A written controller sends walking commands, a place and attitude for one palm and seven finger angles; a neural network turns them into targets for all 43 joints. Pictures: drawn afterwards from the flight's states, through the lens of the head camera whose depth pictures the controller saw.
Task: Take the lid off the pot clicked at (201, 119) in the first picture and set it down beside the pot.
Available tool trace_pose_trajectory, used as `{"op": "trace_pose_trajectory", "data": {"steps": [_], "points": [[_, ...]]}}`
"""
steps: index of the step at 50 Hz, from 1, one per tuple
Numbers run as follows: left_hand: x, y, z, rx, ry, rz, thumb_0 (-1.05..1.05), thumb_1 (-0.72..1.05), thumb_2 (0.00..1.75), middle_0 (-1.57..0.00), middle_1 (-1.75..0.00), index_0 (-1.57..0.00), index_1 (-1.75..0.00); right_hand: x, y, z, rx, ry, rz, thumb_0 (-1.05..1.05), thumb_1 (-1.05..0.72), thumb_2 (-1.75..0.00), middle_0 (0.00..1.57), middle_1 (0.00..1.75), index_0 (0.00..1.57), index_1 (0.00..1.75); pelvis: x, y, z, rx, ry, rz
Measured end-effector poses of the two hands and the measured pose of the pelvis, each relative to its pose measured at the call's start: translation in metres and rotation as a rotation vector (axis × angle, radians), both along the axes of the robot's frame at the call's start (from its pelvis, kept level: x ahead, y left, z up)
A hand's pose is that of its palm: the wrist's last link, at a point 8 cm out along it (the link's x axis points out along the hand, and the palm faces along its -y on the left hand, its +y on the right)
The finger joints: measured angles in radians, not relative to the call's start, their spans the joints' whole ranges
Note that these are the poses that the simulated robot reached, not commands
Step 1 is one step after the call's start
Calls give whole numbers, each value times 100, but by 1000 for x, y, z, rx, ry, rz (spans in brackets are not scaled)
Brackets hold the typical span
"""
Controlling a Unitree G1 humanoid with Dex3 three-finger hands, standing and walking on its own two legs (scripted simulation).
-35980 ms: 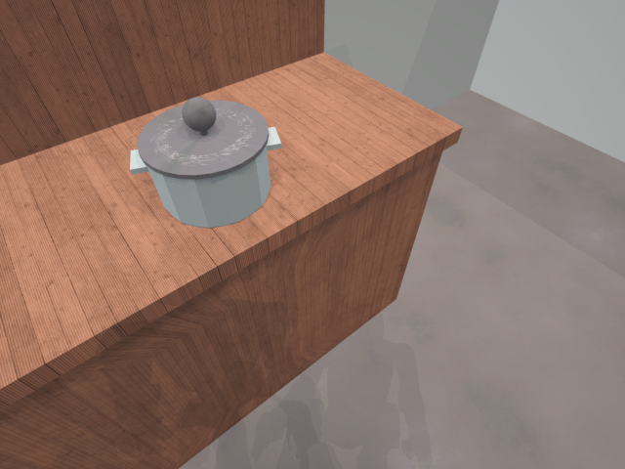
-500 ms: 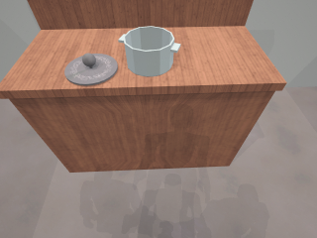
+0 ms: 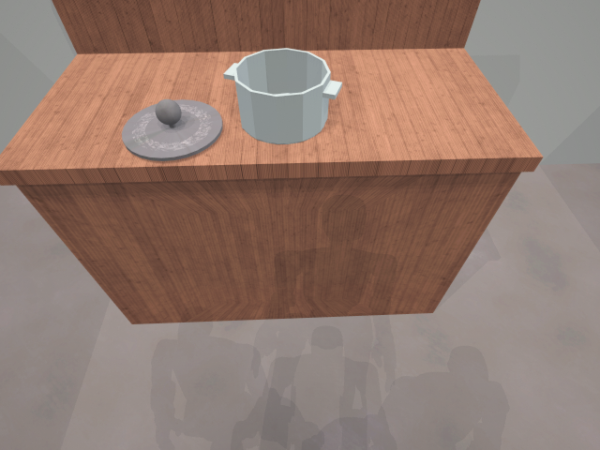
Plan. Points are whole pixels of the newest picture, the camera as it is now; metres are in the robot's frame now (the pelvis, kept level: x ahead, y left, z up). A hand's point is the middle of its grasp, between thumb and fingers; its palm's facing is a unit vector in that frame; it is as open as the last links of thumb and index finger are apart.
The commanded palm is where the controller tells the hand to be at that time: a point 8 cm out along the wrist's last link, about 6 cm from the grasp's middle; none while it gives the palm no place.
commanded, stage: let the arm hang, fingers relaxed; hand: left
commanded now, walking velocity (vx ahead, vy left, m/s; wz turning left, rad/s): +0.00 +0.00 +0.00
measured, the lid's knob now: (168, 112) +0.72 +0.30 +0.05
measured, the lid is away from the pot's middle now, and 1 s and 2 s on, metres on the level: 0.24 0.24 0.24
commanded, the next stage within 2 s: look to check the result in 0.72 s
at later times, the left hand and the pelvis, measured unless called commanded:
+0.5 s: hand out of the picture -0.01 +0.17 -0.18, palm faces +0.04 -0.98 -0.21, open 7.3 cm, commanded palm none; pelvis -0.01 +0.00 +0.00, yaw +0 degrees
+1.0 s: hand out of the picture -0.02 +0.16 -0.17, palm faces +0.04 -0.98 -0.20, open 7.3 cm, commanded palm none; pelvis -0.02 +0.00 +0.00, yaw +0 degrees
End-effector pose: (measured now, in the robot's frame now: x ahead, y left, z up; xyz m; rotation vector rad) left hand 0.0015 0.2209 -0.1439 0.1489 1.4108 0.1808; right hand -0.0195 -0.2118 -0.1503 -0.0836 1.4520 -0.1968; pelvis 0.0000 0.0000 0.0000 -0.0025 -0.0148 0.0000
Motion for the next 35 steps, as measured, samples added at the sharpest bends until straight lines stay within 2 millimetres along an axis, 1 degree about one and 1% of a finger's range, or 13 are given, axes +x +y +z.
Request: {"op": "trace_pose_trajectory", "data": {"steps": [9,35], "points": [[-8,-3,0,-6,10,4,1,92,90,-20,-30,-20,-30,-5,3,0,7,2,-2,1,-91,-90,20,30,20,30,-3,0,0,1,0,0],[-16,-4,0,-7,3,5,1,92,90,-20,-30,-20,-30,-14,4,0,10,-2,-4,1,-91,-90,20,30,20,30,-11,-1,1,1,-5,-1]]}}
